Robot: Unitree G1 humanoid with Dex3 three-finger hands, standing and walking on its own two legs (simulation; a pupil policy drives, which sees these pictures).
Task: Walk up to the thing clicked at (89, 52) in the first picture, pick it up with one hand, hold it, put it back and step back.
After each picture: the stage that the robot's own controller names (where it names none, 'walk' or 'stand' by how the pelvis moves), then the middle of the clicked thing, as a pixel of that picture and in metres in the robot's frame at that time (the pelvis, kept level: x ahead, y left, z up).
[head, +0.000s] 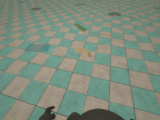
stand; (89, 53) +1.35 +0.06 -0.72
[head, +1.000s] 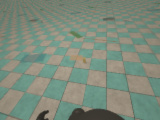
walk; (84, 60) +1.23 +0.24 -0.70
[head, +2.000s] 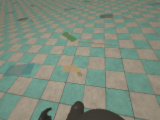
walk; (78, 72) +0.81 +0.30 -0.71
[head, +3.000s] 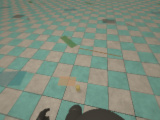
walk; (77, 88) +0.52 +0.20 -0.71
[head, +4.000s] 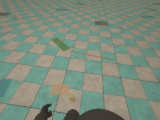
stand; (71, 97) +0.39 +0.20 -0.71
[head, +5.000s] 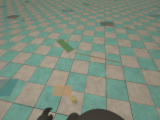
stand; (73, 99) +0.36 +0.21 -0.72
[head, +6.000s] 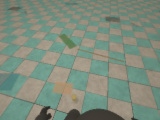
stand; (74, 97) +0.33 +0.19 -0.71
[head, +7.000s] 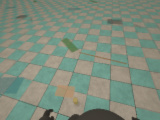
stand; (75, 101) +0.32 +0.22 -0.72
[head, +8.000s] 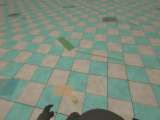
stand; (74, 99) +0.32 +0.22 -0.72
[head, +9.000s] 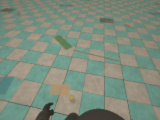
stand; (71, 98) +0.33 +0.21 -0.71
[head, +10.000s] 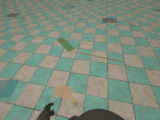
stand; (74, 101) +0.30 +0.20 -0.72
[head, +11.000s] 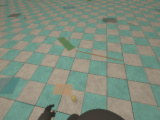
stand; (73, 98) +0.34 +0.23 -0.72
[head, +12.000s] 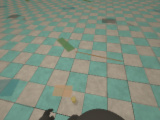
stand; (73, 99) +0.33 +0.23 -0.72
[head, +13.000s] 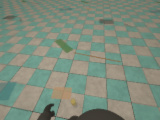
stand; (73, 102) +0.30 +0.21 -0.71
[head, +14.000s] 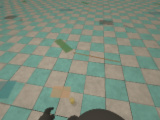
stand; (72, 100) +0.33 +0.23 -0.72
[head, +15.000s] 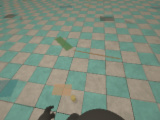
stand; (73, 98) +0.33 +0.24 -0.72
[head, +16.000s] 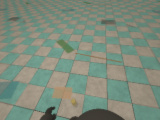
stand; (73, 101) +0.31 +0.23 -0.72
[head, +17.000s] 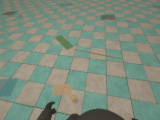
stand; (73, 98) +0.32 +0.22 -0.72
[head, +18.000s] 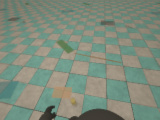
stand; (73, 101) +0.33 +0.23 -0.72
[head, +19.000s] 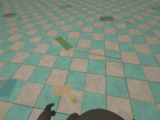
stand; (73, 98) +0.33 +0.23 -0.71
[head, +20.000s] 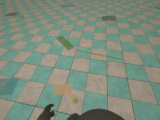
stand; (74, 98) +0.33 +0.22 -0.72
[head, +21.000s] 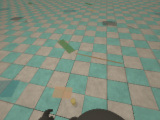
stand; (73, 101) +0.32 +0.23 -0.72
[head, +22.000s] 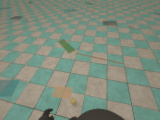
stand; (73, 101) +0.32 +0.23 -0.72
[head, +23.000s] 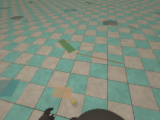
walk; (73, 101) +0.32 +0.22 -0.72
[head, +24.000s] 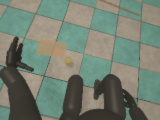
go down; (68, 61) +0.45 +0.17 -0.38
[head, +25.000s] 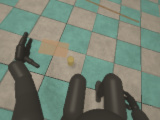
close in; (70, 61) +0.48 +0.15 -0.33
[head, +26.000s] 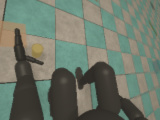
close in; (37, 51) +0.49 +0.20 -0.24
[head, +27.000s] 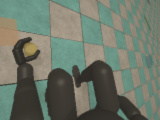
close; (30, 50) +0.47 +0.21 -0.25
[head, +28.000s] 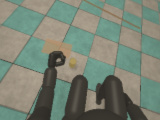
lift; (72, 63) +0.47 +0.14 -0.33
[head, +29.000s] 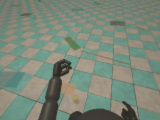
go down; (75, 98) +0.37 +0.18 -0.66
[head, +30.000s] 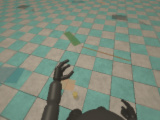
stand; (75, 95) +0.37 +0.18 -0.68
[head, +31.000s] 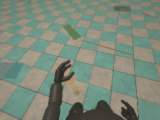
stand; (75, 90) +0.38 +0.18 -0.64
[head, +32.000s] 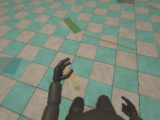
stand; (75, 85) +0.39 +0.17 -0.60
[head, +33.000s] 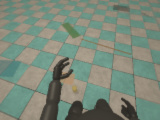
stand; (74, 88) +0.38 +0.17 -0.63
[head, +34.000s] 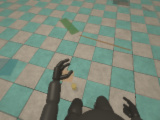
stand; (74, 86) +0.38 +0.17 -0.61
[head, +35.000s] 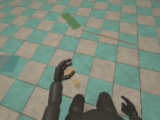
close; (76, 83) +0.39 +0.17 -0.57
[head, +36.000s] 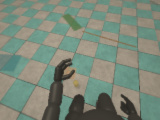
close; (75, 83) +0.39 +0.17 -0.58
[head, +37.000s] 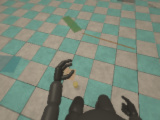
close; (75, 84) +0.39 +0.17 -0.59
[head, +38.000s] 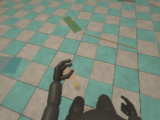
close; (76, 85) +0.39 +0.17 -0.59
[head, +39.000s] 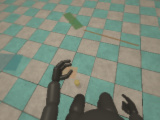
close; (77, 82) +0.39 +0.17 -0.58
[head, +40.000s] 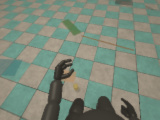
close; (75, 86) +0.38 +0.17 -0.60
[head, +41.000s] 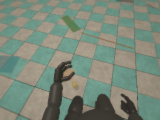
close; (74, 84) +0.39 +0.17 -0.59
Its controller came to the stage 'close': yes
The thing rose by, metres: 0.00
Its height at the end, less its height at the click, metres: +0.00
